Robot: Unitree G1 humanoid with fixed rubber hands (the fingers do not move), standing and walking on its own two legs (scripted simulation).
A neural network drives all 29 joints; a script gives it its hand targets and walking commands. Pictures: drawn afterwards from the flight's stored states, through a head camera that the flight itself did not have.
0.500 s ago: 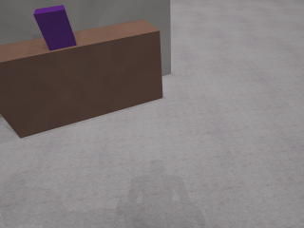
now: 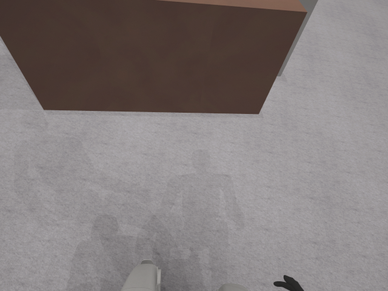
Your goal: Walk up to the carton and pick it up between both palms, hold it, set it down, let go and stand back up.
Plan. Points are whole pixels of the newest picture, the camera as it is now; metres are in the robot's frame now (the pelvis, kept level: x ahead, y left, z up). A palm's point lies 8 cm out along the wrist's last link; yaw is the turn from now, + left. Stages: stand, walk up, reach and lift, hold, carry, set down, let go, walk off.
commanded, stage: walk up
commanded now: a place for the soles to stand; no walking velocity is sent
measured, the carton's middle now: out of the picture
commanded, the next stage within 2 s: none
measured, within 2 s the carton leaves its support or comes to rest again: neither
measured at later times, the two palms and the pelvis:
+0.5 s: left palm (90, 231) +0.26 +0.22 -0.09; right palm (285, 184) +0.38 -0.27 -0.09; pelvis +0.28 -0.01 +0.03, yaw +5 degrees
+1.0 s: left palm (80, 123) +0.57 +0.31 -0.09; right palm (240, 136) +0.54 -0.17 -0.09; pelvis +0.50 +0.07 +0.03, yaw +2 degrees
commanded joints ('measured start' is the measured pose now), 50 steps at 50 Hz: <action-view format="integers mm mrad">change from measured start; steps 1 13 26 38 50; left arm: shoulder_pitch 80 303 -33 94 50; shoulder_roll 49 120 78 48 -23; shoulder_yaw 20 117 52 27 61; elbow -138 -132 -63 -119 -138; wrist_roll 7 14 12 -2 15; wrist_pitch -51 -64 -115 -14 -31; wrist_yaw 5 34 46 5 -14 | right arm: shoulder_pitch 194 134 50 202 92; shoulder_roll -276 -96 -108 -304 -223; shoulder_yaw -89 -21 -29 -99 -52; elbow -74 -64 -81 -113 -13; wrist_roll -24 -42 -30 14 -34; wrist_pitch -44 -31 -44 -20 -60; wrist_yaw -26 34 61 -40 -17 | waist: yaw -54 142 -13 -87 9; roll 350 -221 -126 308 248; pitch -336 -177 69 -231 -85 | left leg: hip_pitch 445 -331 11 504 136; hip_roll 339 -24 133 384 373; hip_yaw -627 -33 7 -688 -275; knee -474 411 10 -657 -619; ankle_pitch -35 -404 112 -437 -449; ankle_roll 274 1 -42 152 204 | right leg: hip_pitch -253 328 -12 -317 -139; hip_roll -23 -274 -160 37 16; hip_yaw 56 595 -43 49 18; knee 4 -982 -1070 54 -444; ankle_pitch -100 -417 359 13 179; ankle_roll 5 -62 -150 3 19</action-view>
